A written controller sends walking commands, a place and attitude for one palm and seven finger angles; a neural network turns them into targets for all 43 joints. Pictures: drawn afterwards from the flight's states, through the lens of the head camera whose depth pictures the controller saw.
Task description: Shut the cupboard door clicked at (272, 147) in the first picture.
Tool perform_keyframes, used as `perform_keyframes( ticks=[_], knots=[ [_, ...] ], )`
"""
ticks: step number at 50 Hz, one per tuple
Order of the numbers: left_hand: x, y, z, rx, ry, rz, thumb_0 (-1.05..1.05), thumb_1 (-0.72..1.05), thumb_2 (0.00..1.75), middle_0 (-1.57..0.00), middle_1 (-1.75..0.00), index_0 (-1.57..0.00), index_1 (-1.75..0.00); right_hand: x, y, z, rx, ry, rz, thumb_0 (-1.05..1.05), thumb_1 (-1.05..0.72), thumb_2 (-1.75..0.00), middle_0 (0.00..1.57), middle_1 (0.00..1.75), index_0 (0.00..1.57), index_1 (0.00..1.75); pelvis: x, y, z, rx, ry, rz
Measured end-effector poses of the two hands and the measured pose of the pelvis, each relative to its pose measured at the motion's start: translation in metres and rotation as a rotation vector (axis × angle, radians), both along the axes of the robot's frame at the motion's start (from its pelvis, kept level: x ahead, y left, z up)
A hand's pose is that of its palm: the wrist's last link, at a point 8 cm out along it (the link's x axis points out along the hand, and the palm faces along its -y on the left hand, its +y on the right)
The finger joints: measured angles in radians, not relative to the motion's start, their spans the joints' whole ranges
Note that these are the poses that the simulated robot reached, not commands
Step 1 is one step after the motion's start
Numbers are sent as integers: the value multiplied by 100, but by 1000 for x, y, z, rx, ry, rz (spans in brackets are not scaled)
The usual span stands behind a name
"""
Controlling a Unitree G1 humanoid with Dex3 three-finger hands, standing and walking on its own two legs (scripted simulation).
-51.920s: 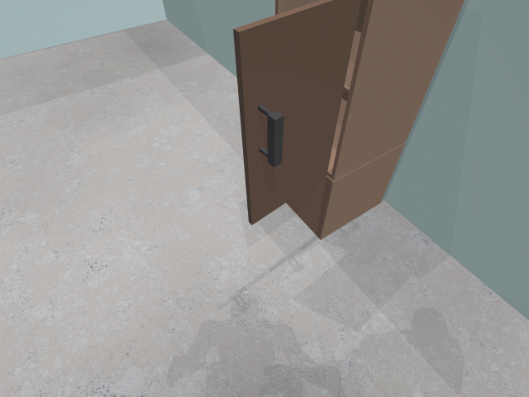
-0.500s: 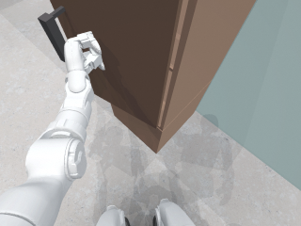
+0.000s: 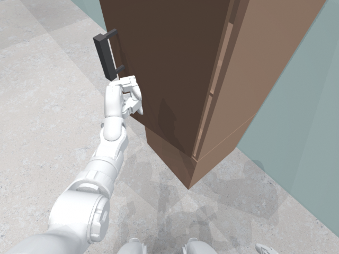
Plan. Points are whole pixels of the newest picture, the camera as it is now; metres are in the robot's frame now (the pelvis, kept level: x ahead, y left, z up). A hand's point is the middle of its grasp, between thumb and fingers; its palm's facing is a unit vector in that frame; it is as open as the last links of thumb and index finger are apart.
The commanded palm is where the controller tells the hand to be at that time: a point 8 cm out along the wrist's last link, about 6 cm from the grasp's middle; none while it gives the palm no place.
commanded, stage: draw the hand back to the body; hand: left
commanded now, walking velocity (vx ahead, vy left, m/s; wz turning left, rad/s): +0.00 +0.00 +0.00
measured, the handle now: (112, 55) +0.65 +0.13 +0.07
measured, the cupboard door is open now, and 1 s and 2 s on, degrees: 12 12 12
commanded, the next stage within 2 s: step back with the hand held close in 1.60 s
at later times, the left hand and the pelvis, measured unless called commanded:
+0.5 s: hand (92, 120) +0.36 +0.13 +0.14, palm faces -0.02 -1.00 -0.03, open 3.1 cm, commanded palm +0.32 +0.19 +0.15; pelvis +0.01 +0.02 +0.04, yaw -1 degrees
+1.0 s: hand out of the picture +0.25 +0.25 +0.19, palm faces +0.29 -0.91 -0.29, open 4.4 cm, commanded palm +0.21 +0.30 +0.21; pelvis +0.02 +0.03 +0.07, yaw +1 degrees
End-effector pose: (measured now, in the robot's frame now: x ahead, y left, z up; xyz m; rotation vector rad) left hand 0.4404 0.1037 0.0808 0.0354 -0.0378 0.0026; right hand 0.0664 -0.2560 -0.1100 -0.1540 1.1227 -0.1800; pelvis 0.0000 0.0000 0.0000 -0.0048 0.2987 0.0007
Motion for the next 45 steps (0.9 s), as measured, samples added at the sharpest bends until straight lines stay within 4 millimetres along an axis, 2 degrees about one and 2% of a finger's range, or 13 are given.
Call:
perform_keyframes(
  ticks=[4,7,12,16,21,26,31,35,40,45],
  knots=[
    [4,5,5,4,-7,-2,2,90,90,-130,-150,-130,-150,-9,8,-4,16,10,-3,0,-91,-90,20,30,20,30,-4,2,-2,-2,5,0],
    [-1,14,9,-10,-16,4,2,90,90,-130,-150,-130,-150,-20,13,-5,34,33,-24,0,-91,-90,20,30,20,30,-3,4,1,0,-2,-14],
    [-25,37,16,-5,-8,11,2,90,90,-130,-150,-130,-150,-35,19,4,56,55,-64,1,-91,-90,20,30,20,30,2,8,13,3,-50,-33],
    [-48,55,26,-6,-6,14,2,90,90,-130,-150,-130,-150,-32,19,16,42,36,-70,1,-91,-90,20,30,20,30,4,10,23,-3,-97,-29],
    [-73,71,44,-10,-39,-1,2,90,90,-130,-150,-130,-150,-4,16,32,7,-57,-48,1,-91,-90,20,30,20,30,6,13,31,-10,-146,-19],
    [-102,85,61,-8,-58,-26,2,90,90,-129,-148,-128,-148,44,19,52,-5,-213,-4,1,-91,-90,20,30,20,30,8,18,37,-10,-192,-14],
    [-136,101,74,94,-29,-14,2,90,90,-122,-140,-121,-140,95,34,80,-10,-346,36,1,-91,-90,19,30,20,30,10,21,47,-5,-251,-8],
    [-158,119,84,152,-5,39,2,90,90,-113,-131,-113,-131,128,52,101,-7,-421,88,1,-91,-90,19,30,20,30,12,23,55,-5,-293,3],
    [-181,146,97,184,5,138,2,90,90,-101,-117,-101,-117,151,74,116,12,-471,157,1,-91,-90,20,30,20,30,15,26,62,-6,-328,14],
    [-204,168,113,221,-8,220,2,90,90,-88,-103,-87,-103,157,88,116,37,-471,196,1,-91,-90,20,30,20,30,21,30,65,-5,-346,17]
  ],
)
